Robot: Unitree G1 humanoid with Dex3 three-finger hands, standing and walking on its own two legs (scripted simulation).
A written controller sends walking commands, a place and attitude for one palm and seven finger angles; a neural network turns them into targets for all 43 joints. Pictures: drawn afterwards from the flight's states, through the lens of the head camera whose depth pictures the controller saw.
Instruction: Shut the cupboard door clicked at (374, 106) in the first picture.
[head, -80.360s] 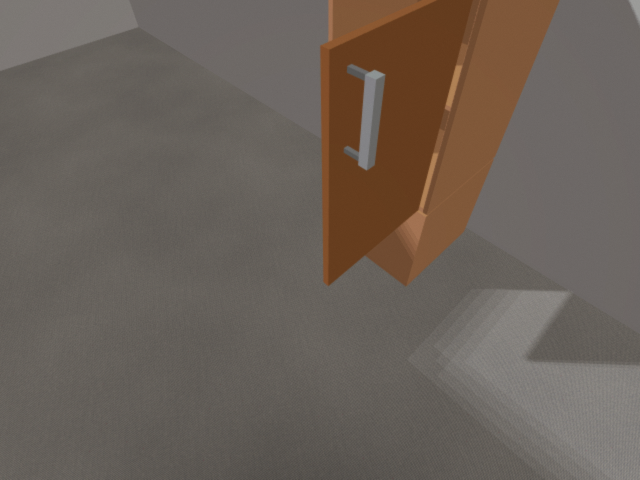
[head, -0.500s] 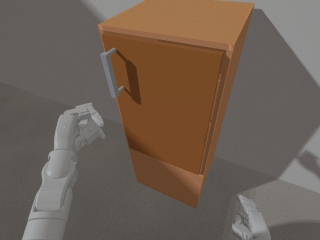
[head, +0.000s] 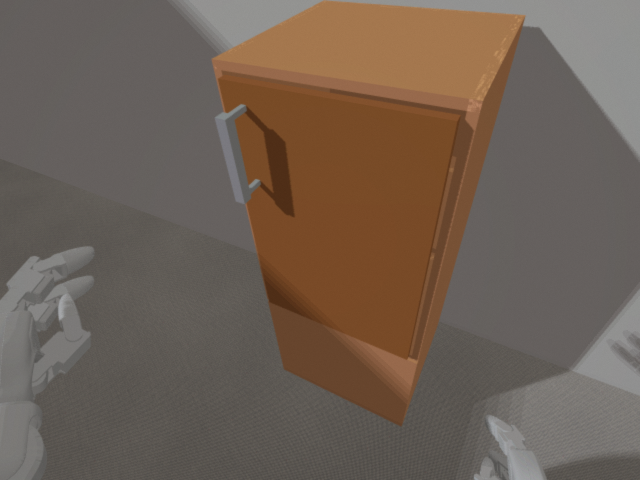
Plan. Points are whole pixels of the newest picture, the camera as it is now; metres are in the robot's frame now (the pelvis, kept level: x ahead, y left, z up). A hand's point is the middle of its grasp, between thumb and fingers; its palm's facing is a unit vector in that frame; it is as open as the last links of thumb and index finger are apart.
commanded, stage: draw the hand back to the body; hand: left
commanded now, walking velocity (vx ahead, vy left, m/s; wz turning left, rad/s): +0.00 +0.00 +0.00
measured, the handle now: (241, 155) +0.58 +0.21 +0.13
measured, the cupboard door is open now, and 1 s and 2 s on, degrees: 0 0 0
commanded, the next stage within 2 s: step back with the hand held close in 0.40 s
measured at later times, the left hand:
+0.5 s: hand (77, 337) +0.20 +0.27 +0.16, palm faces +0.47 -0.78 -0.40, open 7.4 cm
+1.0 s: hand (32, 372) +0.16 +0.28 +0.16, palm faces +0.41 -0.76 -0.50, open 7.4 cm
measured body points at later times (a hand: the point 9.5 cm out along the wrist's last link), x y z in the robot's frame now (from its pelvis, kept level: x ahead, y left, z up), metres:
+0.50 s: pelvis +0.01 +0.00 +0.00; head -0.02 -0.03 +0.45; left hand +0.17 +0.30 +0.18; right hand +0.20 -0.22 -0.09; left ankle -0.02 +0.16 -0.74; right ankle -0.01 -0.17 -0.74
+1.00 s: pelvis -0.05 +0.02 -0.01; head -0.04 +0.01 +0.44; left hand +0.13 +0.32 +0.19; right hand +0.12 -0.22 -0.09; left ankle -0.02 +0.16 -0.74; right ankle -0.01 -0.16 -0.74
